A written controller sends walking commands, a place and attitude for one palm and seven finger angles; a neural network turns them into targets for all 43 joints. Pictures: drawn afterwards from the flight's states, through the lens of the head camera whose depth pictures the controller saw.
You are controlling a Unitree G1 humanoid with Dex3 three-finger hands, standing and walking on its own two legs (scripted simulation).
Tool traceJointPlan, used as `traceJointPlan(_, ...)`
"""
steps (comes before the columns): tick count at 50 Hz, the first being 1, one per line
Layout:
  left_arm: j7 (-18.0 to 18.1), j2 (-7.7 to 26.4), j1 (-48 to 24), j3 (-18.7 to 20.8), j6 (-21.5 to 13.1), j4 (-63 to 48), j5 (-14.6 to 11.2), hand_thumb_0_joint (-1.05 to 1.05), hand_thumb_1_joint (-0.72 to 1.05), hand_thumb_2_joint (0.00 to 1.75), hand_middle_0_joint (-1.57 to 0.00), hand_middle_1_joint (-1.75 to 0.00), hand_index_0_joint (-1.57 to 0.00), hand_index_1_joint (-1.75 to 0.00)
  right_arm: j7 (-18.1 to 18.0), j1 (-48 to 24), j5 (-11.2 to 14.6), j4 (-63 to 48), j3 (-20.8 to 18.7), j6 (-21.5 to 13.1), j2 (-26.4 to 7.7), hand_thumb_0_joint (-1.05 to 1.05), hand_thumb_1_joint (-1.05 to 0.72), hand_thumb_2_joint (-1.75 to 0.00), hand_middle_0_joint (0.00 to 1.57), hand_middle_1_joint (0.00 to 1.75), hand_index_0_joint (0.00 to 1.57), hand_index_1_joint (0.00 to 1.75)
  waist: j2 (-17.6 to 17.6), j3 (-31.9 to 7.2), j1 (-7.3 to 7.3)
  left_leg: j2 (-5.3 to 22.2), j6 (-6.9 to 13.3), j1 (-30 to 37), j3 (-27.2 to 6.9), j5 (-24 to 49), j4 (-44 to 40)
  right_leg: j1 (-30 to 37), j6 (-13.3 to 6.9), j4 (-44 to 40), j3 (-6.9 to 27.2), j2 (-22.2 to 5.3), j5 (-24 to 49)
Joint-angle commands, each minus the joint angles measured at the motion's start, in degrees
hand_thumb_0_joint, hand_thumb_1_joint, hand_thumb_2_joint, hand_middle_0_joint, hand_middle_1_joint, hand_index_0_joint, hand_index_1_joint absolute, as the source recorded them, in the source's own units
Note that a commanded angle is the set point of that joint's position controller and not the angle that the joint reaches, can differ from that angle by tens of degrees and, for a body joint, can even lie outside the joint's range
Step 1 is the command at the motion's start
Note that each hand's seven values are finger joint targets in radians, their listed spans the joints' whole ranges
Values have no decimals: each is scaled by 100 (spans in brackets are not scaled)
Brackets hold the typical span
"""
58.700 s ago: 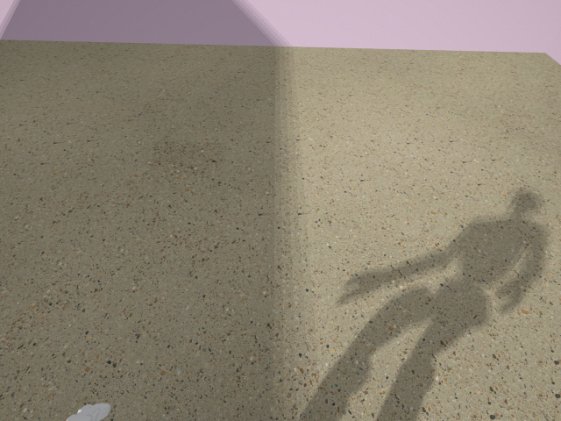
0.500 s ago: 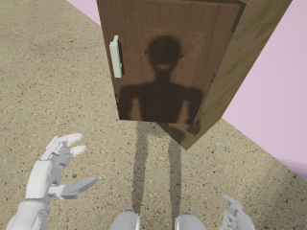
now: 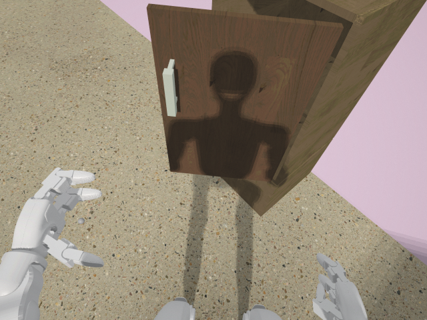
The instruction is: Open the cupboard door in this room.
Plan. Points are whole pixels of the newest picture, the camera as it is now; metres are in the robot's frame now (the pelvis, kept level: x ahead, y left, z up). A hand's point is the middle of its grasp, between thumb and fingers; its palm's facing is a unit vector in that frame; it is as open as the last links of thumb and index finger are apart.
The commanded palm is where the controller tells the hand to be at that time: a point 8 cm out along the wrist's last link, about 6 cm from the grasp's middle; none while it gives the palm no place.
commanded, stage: raise the hand with hooked fingers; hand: left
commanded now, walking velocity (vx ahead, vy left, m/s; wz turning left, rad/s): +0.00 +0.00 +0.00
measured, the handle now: (171, 88) +0.61 +0.15 +0.05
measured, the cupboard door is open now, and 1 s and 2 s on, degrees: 44 44 44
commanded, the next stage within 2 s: move the hooked fingers beside the handle in 0.74 s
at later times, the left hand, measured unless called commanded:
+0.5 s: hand (84, 197) +0.30 +0.25 +0.06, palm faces +0.00 -1.00 -0.04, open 14.0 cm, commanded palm +0.27 +0.30 +0.06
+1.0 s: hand (85, 190) +0.31 +0.25 +0.06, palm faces +0.02 -1.00 -0.02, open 14.0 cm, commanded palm +0.30 +0.30 +0.06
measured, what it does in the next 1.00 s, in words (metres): stands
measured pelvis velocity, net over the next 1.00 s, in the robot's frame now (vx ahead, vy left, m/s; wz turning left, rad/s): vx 0.00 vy -0.02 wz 0.00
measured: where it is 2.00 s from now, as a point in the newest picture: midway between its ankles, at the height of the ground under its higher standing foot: outside the picture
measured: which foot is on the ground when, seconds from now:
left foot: down 0.00-1.00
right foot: down 0.00-1.00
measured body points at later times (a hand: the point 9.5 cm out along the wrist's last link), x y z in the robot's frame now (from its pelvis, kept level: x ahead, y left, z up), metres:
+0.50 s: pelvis +0.00 -0.02 +0.01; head +0.07 +0.00 +0.45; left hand +0.29 +0.30 +0.07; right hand +0.14 -0.28 -0.07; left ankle +0.01 +0.08 -0.67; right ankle +0.02 -0.13 -0.67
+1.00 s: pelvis +0.00 -0.02 +0.00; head +0.07 -0.01 +0.45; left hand +0.30 +0.31 +0.06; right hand +0.15 -0.27 -0.08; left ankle +0.01 +0.08 -0.67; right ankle +0.02 -0.13 -0.67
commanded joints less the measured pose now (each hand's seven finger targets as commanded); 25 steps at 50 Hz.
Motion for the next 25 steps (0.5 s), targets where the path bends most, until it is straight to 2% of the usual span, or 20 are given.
traceJointPlan(1, -267, 1305, -1118, 715, -347, -923, -243, 0, -50, 30, -30, -120, -30, -120, -92, 75, 42, -628, -443, -304, -959, 0, -90, -90, 20, 30, 20, 30, 631, -1464, -32, 84, -378, 1267, -373, 2148, -1176, 687, -251, -548, 26, 257, 1128)
traceJointPlan(3, -356, 1360, -1171, 800, -332, -685, -284, 0, -50, 30, -30, -120, -30, -120, -99, 94, 47, -605, -445, -300, -970, 0, -90, -90, 20, 30, 20, 30, 454, -1462, -22, 81, -338, 1212, -343, 2147, -1178, 777, -234, -592, 43, 246, 1201)
traceJointPlan(4, -406, 1352, -1264, 781, -334, -638, -297, 0, -50, 30, -30, -120, -30, -120, -97, 88, 58, -590, -444, -305, -967, 0, -90, -90, 20, 30, 20, 30, 514, -1436, -36, 82, -348, 1242, -347, 2183, -1187, 758, -236, -596, 43, 245, 1212)
traceJointPlan(5, -460, 1497, -1367, 895, -318, -509, -329, 0, -50, 30, -30, -120, -30, -120, -101, 116, 38, -572, -439, -293, -996, 0, -90, -90, 20, 30, 20, 30, 495, -1420, -27, 71, -338, 1201, -339, 2269, -1145, 800, -257, -580, 64, 267, 1319)
traceJointPlan(6, -516, 1542, -1497, 931, -332, -498, -348, 0, -50, 30, -30, -120, -30, -120, -95, 141, 44, -551, -441, -282, -995, 0, -90, -90, 20, 30, 20, 30, 432, -1544, -43, 65, -318, 1226, -311, 2284, -1144, 881, -240, -610, 87, 253, 1377)
traceJointPlan(8, -591, 1594, -1602, 975, -325, -320, -367, 0, -50, 30, -30, -120, -30, -120, -96, 141, 60, -528, -446, -276, -997, 0, -90, -90, 20, 30, 20, 30, 536, -1470, -40, 70, -315, 1243, -292, 2192, -1181, 839, -239, -657, 99, 247, 1296)
traceJointPlan(12, -745, 1911, -1932, 1235, -315, 47, -426, 0, -50, 30, -30, -120, -30, -120, -108, 202, 60, -508, -445, -231, -1037, 0, -90, -90, 20, 30, 20, 30, 426, -1508, -27, 49, -250, 1142, -226, 2136, -1198, 1045, -239, -738, 186, 238, 1398)
traceJointPlan(14, -824, 1659, -1677, 1093, -292, 272, -467, 0, -50, 30, -30, -120, -30, -120, -86, 223, 71, -552, -454, -224, -1020, 0, -90, -90, 20, 30, 20, 30, 255, -1504, -17, 38, -223, 1096, -194, 2090, -1224, 1098, -221, -780, 186, 227, 1398)
traceJointPlan(16, -902, 1596, -1648, 1023, -284, 305, -504, 0, -50, 30, -30, -120, -30, -120, -51, 220, 74, -572, -457, -224, -1022, 0, -90, -90, 20, 30, 20, 30, 350, -1436, -26, 22, -198, 1049, -139, 2019, -1201, 1131, -230, -823, 246, 221, 1420)
traceJointPlan(19, -842, 1725, -1663, 1136, -346, 247, -477, 0, -50, 30, -30, -120, -30, -120, -27, 238, 66, -592, -491, -205, -1033, 0, -90, -90, 20, 30, 20, 30, 269, -1427, -12, 19, -173, 948, -113, 1928, -1207, 1188, -213, -846, 291, 202, 1381)
traceJointPlan(20, -822, 1843, -1725, 1196, -397, 157, -476, 0, -50, 30, -30, -120, -30, -120, -20, 245, 52, -598, -491, -202, -1049, 0, -90, -90, 20, 30, 20, 30, 345, -1450, 11, 20, -179, 956, -130, 2007, -1179, 1210, -247, -801, 300, 224, 1432)
traceJointPlan(21, -800, 1860, -1773, 1229, -413, 156, -460, 0, -50, 30, -30, -120, -30, -120, -14, 247, 51, -611, -484, -181, -1032, 0, -90, -90, 20, 30, 20, 30, 437, -1428, -3, 15, -180, 951, -102, 1957, -1203, 1192, -234, -820, 313, 217, 1394)
traceJointPlan(23, -730, 1834, -1717, 1248, -489, 165, -444, 0, -50, 30, -30, -120, -30, -120, -15, 248, 62, -619, -490, -167, -1013, 0, -90, -90, 20, 30, 20, 30, 367, -1427, 16, 15, -177, 924, -104, 1867, -1230, 1206, -220, -825, 322, 208, 1295)
traceJointPlan(24, -699, 1832, -1780, 1247, -519, 104, -439, 0, -50, 30, -30, -120, -30, -120, -12, 219, 59, -631, -486, -168, -999, 0, -90, -90, 20, 30, 20, 30, 500, -1373, -2, 12, -173, 934, -81, 1749, -1242, 1134, -214, -857, 335, 201, 1180)
traceJointPlan(25, -688, 1871, -1860, 1256, -564, 40, -456, 0, -50, 30, -30, -120, -30, -120, -19, 227, 48, -614, -483, -159, -1009, 0, -90, -90, 20, 30, 20, 30, 426, -1415, -9, 20, -171, 928, -102, 1795, -1218, 1213, -232, -824, 346, 221, 1235)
